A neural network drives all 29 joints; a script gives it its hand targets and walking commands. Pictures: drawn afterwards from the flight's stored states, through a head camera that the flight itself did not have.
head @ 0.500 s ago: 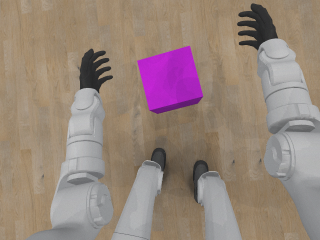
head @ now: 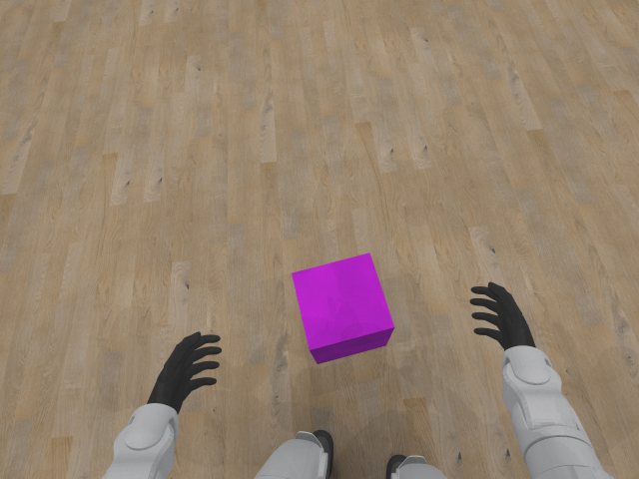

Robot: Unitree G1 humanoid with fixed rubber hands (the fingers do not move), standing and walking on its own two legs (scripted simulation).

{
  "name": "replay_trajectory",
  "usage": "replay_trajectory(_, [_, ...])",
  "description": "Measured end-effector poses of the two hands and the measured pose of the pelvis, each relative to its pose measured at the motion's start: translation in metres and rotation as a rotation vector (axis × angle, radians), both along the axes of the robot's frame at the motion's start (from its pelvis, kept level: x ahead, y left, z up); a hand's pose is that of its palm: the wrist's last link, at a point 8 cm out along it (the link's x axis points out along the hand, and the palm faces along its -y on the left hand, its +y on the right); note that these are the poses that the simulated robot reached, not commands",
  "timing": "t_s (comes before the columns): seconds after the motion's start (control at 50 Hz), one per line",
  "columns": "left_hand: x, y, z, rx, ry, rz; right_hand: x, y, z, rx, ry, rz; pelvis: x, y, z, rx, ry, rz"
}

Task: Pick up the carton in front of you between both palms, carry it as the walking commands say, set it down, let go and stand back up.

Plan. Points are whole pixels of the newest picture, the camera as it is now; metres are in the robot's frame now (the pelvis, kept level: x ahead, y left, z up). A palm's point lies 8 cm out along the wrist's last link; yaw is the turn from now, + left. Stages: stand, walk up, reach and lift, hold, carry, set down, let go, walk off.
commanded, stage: let go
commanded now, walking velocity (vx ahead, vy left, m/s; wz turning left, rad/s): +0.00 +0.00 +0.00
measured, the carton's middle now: (342, 311) +0.46 +0.05 -0.63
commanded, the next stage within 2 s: stand in 0.80 s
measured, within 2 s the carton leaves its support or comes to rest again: neither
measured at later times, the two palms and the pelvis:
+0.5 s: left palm (188, 406) +0.19 +0.20 -0.04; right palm (621, 457) +0.18 -0.27 -0.04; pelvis +0.03 -0.03 +0.02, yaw +0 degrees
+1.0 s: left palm (142, 425) +0.16 +0.26 -0.07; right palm out of the picture +0.15 -0.29 -0.05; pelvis +0.02 -0.01 +0.02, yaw +0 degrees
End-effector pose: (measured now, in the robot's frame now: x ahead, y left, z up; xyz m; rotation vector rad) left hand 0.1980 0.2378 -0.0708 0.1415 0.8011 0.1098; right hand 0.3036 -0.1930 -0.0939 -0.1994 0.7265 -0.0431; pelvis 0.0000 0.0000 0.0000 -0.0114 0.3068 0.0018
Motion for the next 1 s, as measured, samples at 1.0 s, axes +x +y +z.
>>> replay_trajectory(1.0, [-0.035, 0.025, 0.001, 0.137, 0.061, -0.019, -0.155, -0.101, 0.046, -0.215, 0.169, -0.092, 0.02, -0.01, 0.018, 0.008, -0.313, 0.004])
